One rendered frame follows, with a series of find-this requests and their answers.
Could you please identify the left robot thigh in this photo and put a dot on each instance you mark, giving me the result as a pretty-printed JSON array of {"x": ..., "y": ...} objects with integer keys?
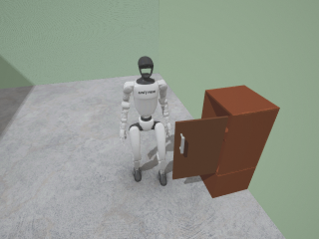
[{"x": 160, "y": 139}]

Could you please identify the right robot thigh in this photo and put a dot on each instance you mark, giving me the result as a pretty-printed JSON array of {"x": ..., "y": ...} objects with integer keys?
[{"x": 135, "y": 139}]

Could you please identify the robot right upper arm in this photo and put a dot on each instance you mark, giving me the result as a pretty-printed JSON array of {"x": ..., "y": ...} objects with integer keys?
[{"x": 128, "y": 87}]

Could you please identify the handle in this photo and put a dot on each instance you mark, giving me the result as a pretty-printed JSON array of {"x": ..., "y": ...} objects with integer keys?
[{"x": 182, "y": 144}]

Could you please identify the robot right forearm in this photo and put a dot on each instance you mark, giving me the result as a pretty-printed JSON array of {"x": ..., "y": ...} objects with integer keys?
[{"x": 124, "y": 117}]

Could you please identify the robot left forearm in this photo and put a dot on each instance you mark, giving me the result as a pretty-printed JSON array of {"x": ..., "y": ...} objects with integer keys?
[{"x": 165, "y": 112}]

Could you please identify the left robot hand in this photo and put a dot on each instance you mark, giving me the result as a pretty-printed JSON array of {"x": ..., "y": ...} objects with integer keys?
[{"x": 167, "y": 127}]

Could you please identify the robot left upper arm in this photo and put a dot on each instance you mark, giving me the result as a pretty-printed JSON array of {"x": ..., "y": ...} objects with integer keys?
[{"x": 162, "y": 91}]

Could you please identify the right robot hand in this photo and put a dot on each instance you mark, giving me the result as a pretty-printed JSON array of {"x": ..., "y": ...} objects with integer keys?
[{"x": 123, "y": 133}]

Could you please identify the cupboard door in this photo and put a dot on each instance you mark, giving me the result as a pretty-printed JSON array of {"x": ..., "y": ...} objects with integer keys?
[{"x": 203, "y": 140}]

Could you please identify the robot thigh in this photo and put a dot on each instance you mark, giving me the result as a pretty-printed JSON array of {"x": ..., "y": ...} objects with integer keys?
[
  {"x": 135, "y": 139},
  {"x": 160, "y": 139}
]

